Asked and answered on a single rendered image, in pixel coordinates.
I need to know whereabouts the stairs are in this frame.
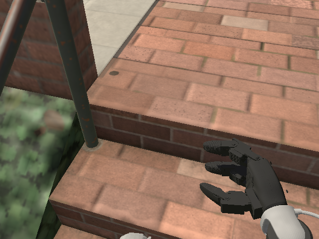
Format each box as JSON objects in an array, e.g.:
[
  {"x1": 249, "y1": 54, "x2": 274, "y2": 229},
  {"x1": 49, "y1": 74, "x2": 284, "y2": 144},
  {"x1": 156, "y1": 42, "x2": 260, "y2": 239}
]
[{"x1": 49, "y1": 104, "x2": 319, "y2": 239}]

